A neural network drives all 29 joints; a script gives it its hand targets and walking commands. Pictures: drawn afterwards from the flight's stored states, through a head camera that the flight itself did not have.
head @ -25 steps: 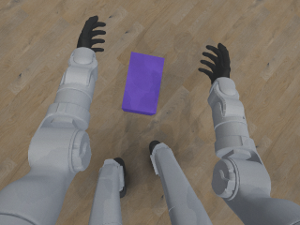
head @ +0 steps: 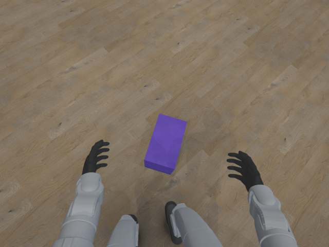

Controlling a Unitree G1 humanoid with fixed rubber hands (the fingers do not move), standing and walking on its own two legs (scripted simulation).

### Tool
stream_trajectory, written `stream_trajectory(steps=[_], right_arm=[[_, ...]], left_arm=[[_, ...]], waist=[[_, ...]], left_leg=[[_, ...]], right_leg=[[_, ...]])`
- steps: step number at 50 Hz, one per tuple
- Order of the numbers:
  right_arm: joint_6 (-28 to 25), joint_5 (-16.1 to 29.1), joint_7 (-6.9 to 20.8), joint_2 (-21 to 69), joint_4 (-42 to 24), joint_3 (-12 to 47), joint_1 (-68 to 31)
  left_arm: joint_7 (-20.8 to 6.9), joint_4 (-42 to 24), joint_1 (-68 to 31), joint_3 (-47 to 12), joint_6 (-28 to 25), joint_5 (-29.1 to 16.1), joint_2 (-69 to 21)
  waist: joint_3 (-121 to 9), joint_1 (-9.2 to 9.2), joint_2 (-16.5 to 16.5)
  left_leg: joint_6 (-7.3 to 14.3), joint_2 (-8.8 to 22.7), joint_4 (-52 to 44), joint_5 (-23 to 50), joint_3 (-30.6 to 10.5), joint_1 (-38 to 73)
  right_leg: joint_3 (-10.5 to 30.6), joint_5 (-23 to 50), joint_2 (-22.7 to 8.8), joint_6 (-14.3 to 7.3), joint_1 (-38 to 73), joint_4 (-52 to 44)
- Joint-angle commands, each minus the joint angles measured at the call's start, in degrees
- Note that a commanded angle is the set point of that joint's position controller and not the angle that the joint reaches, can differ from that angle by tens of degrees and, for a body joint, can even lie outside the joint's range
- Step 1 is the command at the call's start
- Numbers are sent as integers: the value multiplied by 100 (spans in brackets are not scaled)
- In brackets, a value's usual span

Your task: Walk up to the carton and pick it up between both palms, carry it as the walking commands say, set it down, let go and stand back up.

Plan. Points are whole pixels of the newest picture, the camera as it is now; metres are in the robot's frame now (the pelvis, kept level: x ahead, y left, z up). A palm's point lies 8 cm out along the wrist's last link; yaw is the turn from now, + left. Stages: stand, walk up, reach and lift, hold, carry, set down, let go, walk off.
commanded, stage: let go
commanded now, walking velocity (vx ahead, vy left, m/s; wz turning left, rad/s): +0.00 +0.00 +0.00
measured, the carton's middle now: (164, 145) +0.48 -0.11 -0.64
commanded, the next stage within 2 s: stand in 0.94 s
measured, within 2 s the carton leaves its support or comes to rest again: neither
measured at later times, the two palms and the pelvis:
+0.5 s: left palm (34, 216) +0.21 +0.26 -0.06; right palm (240, 183) +0.22 -0.20 -0.05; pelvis +0.05 +0.02 +0.03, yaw -1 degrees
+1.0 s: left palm (40, 224) +0.19 +0.25 -0.06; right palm (246, 188) +0.20 -0.22 -0.07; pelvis +0.06 +0.01 +0.02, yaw -3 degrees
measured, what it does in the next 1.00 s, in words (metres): shifts its weight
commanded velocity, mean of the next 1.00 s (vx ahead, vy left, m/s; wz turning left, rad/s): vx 0.00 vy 0.00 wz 0.00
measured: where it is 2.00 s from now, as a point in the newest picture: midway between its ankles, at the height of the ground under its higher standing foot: (152, 237)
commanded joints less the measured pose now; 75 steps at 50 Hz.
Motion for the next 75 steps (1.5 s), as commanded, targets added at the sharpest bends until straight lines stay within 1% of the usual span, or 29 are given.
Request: stream_trajectory(steps=[1, 3, 6, 7, 8, 9, 12, 17, 21, 22, 23, 25, 28, 29, 33, 34, 35, 38, 40, 46, 47, 51, 53, 57, 62, 65, 72, 73, 75], right_arm=[[-100, 276, 63, -511, -558, 571, 494], [-44, 357, 59, -721, -489, 629, -42], [-27, 212, -31, -716, -1025, 896, 458], [-1, 202, -33, -705, -1066, 894, 455], [10, 110, -94, -765, -1131, 880, 732], [-61, 196, -87, -729, -1416, 988, 676], [-53, 95, -179, -880, -1467, 769, 584], [-23, 78, -230, -875, -1226, 576, 1154], [-121, 12, -302, -1079, -1282, 363, 1685], [-142, 19, -332, -1074, -1169, 274, 1734], [-142, 55, -352, -1022, -1096, 376, 1802], [-101, 114, -356, -1076, -1143, 391, 1678], [109, 206, -419, -1335, -743, 419, 1646], [239, 192, -451, -1479, -562, 459, 1598], [465, 203, -488, -1293, -538, 606, 1321], [537, 162, -507, -1197, -607, 625, 1205], [522, 129, -514, -1147, -746, 606, 1389], [511, 146, -516, -987, -721, 712, 1326], [522, 108, -541, -1059, -774, 708, 1060], [530, -92, -688, -1216, -605, 451, 993], [138, 2, -681, -1895, 77, 347, 1130], [-308, 2, -648, -1714, 453, 392, 1157], [-440, 3, -628, -1672, 614, 403, 1306], [-538, -25, -603, -1694, 943, 412, 1389], [-570, 6, -634, -1989, 1220, 393, 1467], [-549, 31, -642, -2000, 1347, 444, 1538], [-636, 40, -707, -2097, 1664, 550, 1668], [-644, 42, -721, -2089, 1697, 566, 1647], [-644, 44, -714, -2105, 1733, 587, 1647]], left_arm=[[-208, -91, 196, 54, -269, -167, 599], [-312, -18, -90, 148, -230, -184, 803], [-548, -224, 559, 159, -276, -298, 914], [-627, -278, 709, 211, -267, -264, 982], [-696, -309, 849, 243, -237, -282, 1064], [-761, -346, 992, 293, -318, -239, 1218], [-949, -370, 866, 231, -312, -498, 1208], [-1093, -1027, 1219, 76, -483, -610, 1278], [-1099, -1371, 1803, -8, -640, -890, 1400], [-1065, -1494, 1866, -29, -679, -864, 1487], [-1098, -1292, 1937, -182, -657, -1048, 1350], [-1011, -1529, 1901, -240, -769, -1012, 1320], [-872, -1297, 2146, -203, -778, -1074, 1342], [-861, -809, 2314, -117, -693, -1041, 1298], [-811, -657, 2229, -98, -615, -1083, 1415], [-830, -647, 2209, -196, -600, -1218, 1467], [-852, -780, 2256, -317, -602, -1237, 1306], [-810, -711, 2387, -230, -602, -1226, 1438], [-843, -433, 2609, -99, -537, -1106, 1583], [-967, -467, 2466, -1, -636, -948, 1623], [-793, 381, 2496, -17, -631, -489, 1977], [-726, 536, 1997, 43, -813, -416, 2184], [-757, 677, 1998, 94, -915, -450, 2238], [-732, 1011, 2076, 93, -943, -536, 2223], [-764, 1282, 2156, 151, -949, -569, 2311], [-766, 1453, 2228, 188, -938, -621, 2413], [-763, 1725, 2039, 181, -843, -619, 2495], [-780, 1743, 2049, 161, -871, -665, 2422], [-796, 1808, 1959, 153, -867, -677, 2455]], waist=[[-1453, 198, 90], [-519, 438, 177], [-458, 482, -393], [-557, 663, -293], [-534, 593, -371], [-408, 795, -529], [143, 607, -540], [-361, 550, 231], [-1327, 377, -56], [-1477, 475, 194], [-1386, 272, -200], [-1524, 495, 425], [-970, 689, 794], [-539, 604, 458], [-255, 857, 503], [-423, 942, 221], [-563, 810, 281], [-738, 974, 390], [-526, 1159, 224], [-905, 1109, 156], [-1048, 791, 1046], [-582, 701, 254], [-541, 716, -237], [-528, 723, -308], [-396, 760, 10], [-490, 846, -200], [-463, 825, 213], [-425, 922, 0], [-200, 869, 363]], left_leg=[[160, 15, -1319, -673, 678, 1109], [214, -10, -1574, -1123, 735, 1055], [292, 19, -1518, -756, 851, 1983], [267, 2, -1718, -679, 873, 2109], [231, 24, -1587, -473, 865, 2371], [282, -60, -1576, -369, 877, 2533], [333, 9, -1775, -59, 821, 2842], [335, 41, -1936, 1095, 621, 3170], [237, 41, -1781, 2708, 441, 3893], [154, 2, -1770, 2979, 351, 3774], [179, 7, -1739, 3092, 346, 3937], [27, 86, -1606, 3866, 252, 4153], [-156, 255, -1615, 4368, 302, 4224], [-171, 265, -1722, 3924, 326, 4114], [-241, 302, -1673, 3881, 417, 3661], [-184, 329, -1681, 3761, 401, 3562], [-195, 358, -1621, 4210, 456, 3776], [-213, 328, -1443, 4434, 473, 4042], [-127, 340, -1517, 3752, 471, 3932], [-117, 245, -1273, 3325, 655, 4109], [17, 475, -1258, 1940, 598, 3562], [163, 459, -1581, 314, 275, 3295], [225, 527, -1466, 580, 123, 3337], [190, 523, -1564, 885, 121, 3375], [173, 499, -1478, 1309, 138, 3218], [171, 489, -1462, 1330, 179, 3102], [136, 616, -1738, 1434, 14, 3156], [140, 696, -1798, 1566, -63, 3118], [180, 657, -1824, 1298, -3, 2967]], right_leg=[[-36, -368, -187, 80, 2807, -836], [-104, -869, -240, 127, 2752, -1086], [37, -832, -333, 273, 3341, -1466], [-58, -618, -275, 255, 3569, -1456], [9, -634, -360, 280, 3558, -1568], [-10, -643, -379, 286, 3547, -1678], [-24, 8, -323, 296, 3220, -1682], [17, 1277, -161, 171, 4240, -1436], [51, 2669, 13, 124, 4559, -1247], [136, 2696, 130, 93, 4768, -1181], [125, 2872, 76, 133, 4445, -1209], [104, 2548, 186, 78, 4188, -1128], [81, 1937, 255, 12, 3684, -1249], [126, 1710, 238, 76, 3556, -1391], [0, 1417, 266, 104, 3432, -1275], [-68, 1451, 247, 86, 3593, -1240], [-78, 1643, 319, 56, 3403, -1223], [-188, 1638, 269, 61, 3159, -1138], [-271, 1298, 233, 49, 3175, -1182], [-276, 1471, 119, 105, 2977, -962], [141, 1795, -526, 10, 3125, -1157], [381, 679, -592, -65, 2857, -1434], [419, 597, -653, -166, 2850, -1508], [392, 858, -638, -110, 2869, -1505], [434, 1059, -706, -89, 3077, -1633], [453, 1639, -812, -96, 3472, -1629], [385, 1491, -728, -129, 3625, -1588], [368, 1323, -727, -153, 3643, -1528], [432, 1120, -702, -167, 3511, -1588]])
